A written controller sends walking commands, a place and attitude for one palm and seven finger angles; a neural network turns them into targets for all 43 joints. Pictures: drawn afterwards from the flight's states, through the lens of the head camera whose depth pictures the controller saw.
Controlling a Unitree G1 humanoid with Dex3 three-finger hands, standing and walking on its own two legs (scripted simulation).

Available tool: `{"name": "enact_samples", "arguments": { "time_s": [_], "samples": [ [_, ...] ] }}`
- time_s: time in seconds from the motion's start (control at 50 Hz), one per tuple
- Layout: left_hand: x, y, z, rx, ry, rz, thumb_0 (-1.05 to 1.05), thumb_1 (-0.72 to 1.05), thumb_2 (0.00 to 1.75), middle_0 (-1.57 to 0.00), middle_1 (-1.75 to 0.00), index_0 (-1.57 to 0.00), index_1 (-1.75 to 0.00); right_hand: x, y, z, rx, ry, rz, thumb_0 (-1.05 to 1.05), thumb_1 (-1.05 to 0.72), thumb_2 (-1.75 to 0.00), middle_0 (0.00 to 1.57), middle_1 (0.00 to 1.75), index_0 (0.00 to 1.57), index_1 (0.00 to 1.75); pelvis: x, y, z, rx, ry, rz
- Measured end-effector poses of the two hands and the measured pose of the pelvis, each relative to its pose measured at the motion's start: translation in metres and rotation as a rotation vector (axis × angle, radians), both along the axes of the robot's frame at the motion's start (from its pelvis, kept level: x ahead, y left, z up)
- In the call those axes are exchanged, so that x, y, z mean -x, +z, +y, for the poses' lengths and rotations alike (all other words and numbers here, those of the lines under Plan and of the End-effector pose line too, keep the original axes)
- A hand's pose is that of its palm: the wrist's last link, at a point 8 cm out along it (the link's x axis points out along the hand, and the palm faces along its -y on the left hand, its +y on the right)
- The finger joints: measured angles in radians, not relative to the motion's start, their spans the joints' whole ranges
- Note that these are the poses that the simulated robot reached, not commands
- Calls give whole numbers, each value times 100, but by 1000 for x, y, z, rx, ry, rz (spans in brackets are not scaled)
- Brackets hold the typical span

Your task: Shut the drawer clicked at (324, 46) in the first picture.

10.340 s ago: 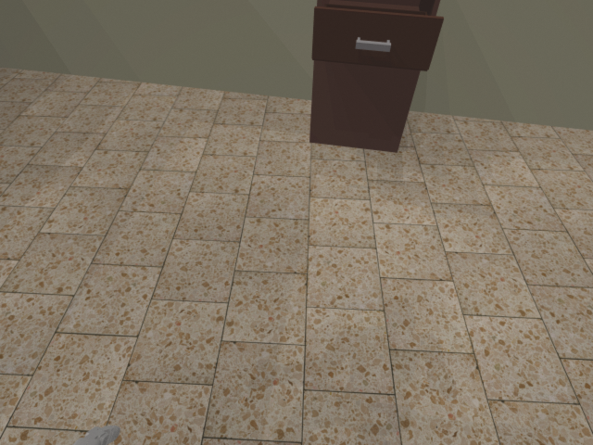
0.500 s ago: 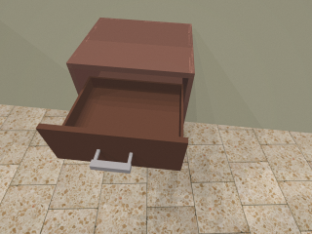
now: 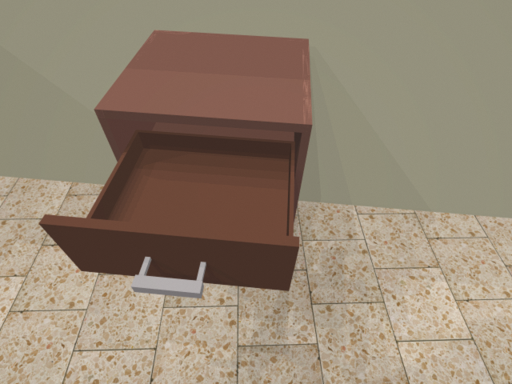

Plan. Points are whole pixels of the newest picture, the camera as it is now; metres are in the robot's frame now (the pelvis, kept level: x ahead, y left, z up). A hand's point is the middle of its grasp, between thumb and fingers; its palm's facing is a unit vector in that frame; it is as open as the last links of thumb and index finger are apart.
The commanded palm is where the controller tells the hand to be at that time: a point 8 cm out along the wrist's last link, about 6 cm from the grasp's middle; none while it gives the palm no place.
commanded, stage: come to a stop and stand still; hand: left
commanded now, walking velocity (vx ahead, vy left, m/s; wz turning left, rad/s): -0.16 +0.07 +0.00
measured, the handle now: (171, 275) +0.31 +0.18 -0.06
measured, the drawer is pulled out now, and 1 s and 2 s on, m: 0.30 0.30 0.30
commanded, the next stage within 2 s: look again from close up in 1.56 s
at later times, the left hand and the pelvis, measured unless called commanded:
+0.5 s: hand out of the picture +0.01 +0.20 -0.17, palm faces +0.02 -0.97 -0.24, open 7.4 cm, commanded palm none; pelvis -0.04 +0.01 -0.01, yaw +1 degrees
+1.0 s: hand out of the picture -0.04 +0.19 -0.17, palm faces +0.03 -0.98 -0.20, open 7.4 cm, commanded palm none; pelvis -0.03 +0.01 +0.00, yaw +0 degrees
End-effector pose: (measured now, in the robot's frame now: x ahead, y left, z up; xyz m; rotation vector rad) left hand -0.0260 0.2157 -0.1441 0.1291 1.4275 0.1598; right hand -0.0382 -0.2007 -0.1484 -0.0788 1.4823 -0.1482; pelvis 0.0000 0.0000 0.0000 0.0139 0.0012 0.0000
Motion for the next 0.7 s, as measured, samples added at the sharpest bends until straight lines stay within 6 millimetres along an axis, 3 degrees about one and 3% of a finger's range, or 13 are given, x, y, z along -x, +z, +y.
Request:
{"name": "enact_samples", "arguments": {
  "time_s": [0.14, 0.28, 0.42, 0.56, 0.7],
  "samples": [
    [-10, 1, -10, -8, 7, -9, 1, 92, 90, -20, -30, -20, -30, -24, 0, -10, 13, 6, -35, 0, -91, -90, 20, 30, 19, 30, -3, 1, -7, -2, 4, 1],
    [-19, 5, 2, -46, -3, -65, 1, 92, 90, -20, -30, -20, -30, -39, 1, -28, 46, 22, -104, 1, -92, -90, 20, 30, 19, 30, 11, 1, -9, -6, -1, -12],
    [-24, 4, 20, -63, -42, -161, 1, 91, 90, -20, -30, -20, -30, -50, 2, -31, 65, 41, -232, 1, -91, -90, 20, 30, 19, 30, 35, -6, 3, 21, 15, -21],
    [-26, 10, 40, -67, -54, -205, 0, 91, 90, -20, -30, -20, -30, -31, 3, -10, 46, 67, -257, 0, -92, -90, 20, 30, 19, 30, 48, -5, 18, 5, 10, -28],
    [-5, 14, 46, -73, -40, -156, 0, 91, 90, -20, -30, -20, -30, -6, -1, -1, 19, 77, -173, 1, -92, -90, 20, 30, 20, 30, 50, -2, 22, -6, 8, -14]
  ]
}}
